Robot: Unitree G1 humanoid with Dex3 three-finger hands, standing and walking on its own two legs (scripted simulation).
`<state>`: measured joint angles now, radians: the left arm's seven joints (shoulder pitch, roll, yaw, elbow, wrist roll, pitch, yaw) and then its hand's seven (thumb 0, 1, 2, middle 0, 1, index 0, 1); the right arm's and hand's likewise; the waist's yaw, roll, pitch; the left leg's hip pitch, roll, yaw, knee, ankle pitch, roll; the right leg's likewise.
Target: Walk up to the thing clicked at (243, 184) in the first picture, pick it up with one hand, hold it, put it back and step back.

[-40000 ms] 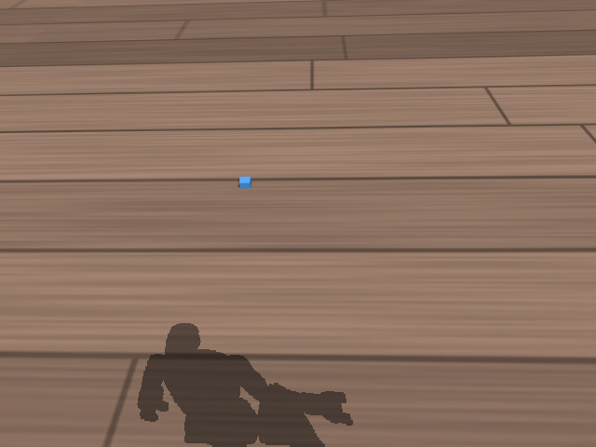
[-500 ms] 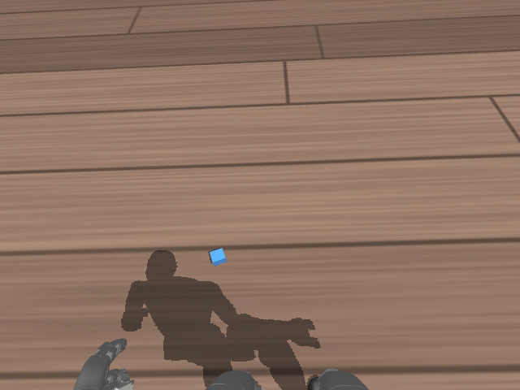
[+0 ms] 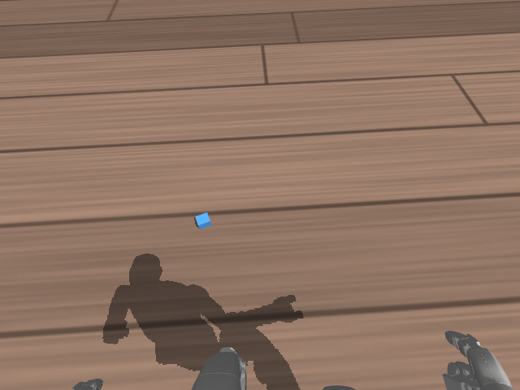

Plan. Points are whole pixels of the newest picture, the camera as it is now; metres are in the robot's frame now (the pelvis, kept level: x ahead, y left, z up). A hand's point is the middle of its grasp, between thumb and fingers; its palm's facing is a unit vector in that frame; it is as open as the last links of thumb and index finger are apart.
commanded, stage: step back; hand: left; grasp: from above
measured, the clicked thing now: (203, 221) +0.78 +0.34 -0.73
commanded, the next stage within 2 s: stand in 1.72 s
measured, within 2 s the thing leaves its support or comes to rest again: neither
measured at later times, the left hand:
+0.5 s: hand out of the picture -0.07 +0.25 -0.13, palm faces +0.10 -0.92 -0.38, open 7.4 cm
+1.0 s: hand out of the picture -0.24 +0.25 -0.13, palm faces +0.11 -0.91 -0.41, open 7.4 cm
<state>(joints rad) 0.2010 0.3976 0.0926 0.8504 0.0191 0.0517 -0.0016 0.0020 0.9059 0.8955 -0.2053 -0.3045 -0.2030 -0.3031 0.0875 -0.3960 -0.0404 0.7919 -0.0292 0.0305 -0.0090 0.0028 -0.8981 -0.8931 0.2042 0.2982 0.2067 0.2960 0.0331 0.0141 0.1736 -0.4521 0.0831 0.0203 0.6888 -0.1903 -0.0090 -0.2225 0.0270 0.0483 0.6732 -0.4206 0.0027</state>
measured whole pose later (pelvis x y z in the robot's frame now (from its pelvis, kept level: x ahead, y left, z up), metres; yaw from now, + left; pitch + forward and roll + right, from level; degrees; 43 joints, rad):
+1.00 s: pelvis -0.25 -0.04 +0.02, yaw +6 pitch -2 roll +1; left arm 0.25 0.41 0.07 0.98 0.02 0.02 -0.01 0.00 0.90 0.90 -0.21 -0.30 -0.20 -0.30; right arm 0.26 -0.37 -0.06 0.99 -0.04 -0.02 0.03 0.01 -0.90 -0.89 0.20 0.30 0.20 0.30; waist 0.02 -0.03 0.07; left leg -0.25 -0.04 -0.02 0.58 -0.29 0.03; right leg -0.31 -0.03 0.02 0.81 -0.48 -0.02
